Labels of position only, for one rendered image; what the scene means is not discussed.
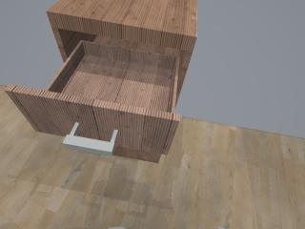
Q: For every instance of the handle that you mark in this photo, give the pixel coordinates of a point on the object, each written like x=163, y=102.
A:
x=84, y=144

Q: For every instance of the cabinet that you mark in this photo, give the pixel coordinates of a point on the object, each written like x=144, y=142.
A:
x=161, y=26

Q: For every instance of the drawer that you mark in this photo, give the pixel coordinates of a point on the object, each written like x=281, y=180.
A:
x=105, y=88

